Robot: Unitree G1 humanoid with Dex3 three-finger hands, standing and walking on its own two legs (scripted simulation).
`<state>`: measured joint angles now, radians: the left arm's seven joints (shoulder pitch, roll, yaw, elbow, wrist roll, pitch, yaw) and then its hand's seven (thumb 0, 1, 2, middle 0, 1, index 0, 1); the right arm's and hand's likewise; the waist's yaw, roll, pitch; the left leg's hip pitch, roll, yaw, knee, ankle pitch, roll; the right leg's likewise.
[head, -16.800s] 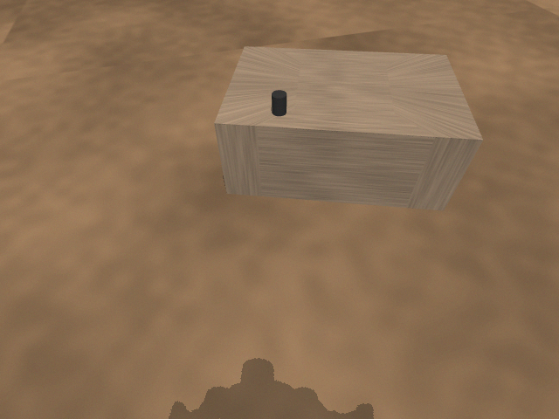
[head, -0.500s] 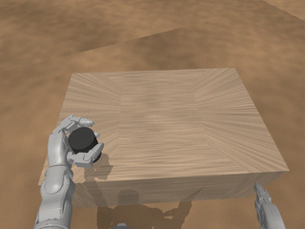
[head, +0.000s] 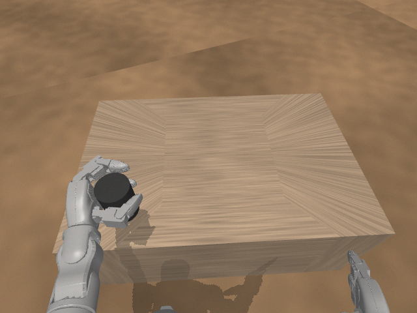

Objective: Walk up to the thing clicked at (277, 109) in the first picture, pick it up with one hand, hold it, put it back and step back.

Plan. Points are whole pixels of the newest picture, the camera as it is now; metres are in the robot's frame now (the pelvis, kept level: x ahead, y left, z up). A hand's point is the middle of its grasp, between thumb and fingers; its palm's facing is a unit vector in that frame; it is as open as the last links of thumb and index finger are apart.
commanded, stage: hold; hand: left
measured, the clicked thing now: (118, 198) +0.33 +0.18 +0.04
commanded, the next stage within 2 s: crouch in 1.26 s
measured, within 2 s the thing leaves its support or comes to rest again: neither
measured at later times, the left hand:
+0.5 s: hand (118, 196) +0.32 +0.17 +0.06, palm faces +0.14 -0.99 +0.02, open 8.5 cm
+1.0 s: hand (121, 193) +0.33 +0.16 +0.07, palm faces +0.13 -0.99 +0.02, open 8.6 cm
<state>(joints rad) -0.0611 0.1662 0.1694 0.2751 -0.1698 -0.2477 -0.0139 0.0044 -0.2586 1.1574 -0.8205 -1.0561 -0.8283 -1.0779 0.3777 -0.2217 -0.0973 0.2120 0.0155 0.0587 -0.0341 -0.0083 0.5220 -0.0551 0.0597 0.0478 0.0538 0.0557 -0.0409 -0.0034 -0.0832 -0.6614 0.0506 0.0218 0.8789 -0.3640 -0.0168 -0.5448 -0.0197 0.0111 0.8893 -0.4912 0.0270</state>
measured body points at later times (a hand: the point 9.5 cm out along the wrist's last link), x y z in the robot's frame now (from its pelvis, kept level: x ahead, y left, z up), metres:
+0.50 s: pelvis +0.00 +0.00 +0.00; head +0.03 +0.01 +0.45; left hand +0.31 +0.22 +0.06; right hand +0.15 -0.27 -0.04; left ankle +0.04 +0.13 -0.69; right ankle -0.03 -0.14 -0.69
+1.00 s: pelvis +0.00 +0.00 +0.00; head +0.04 +0.00 +0.45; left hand +0.31 +0.22 +0.07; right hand +0.16 -0.27 -0.05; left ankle +0.04 +0.13 -0.69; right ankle -0.03 -0.14 -0.69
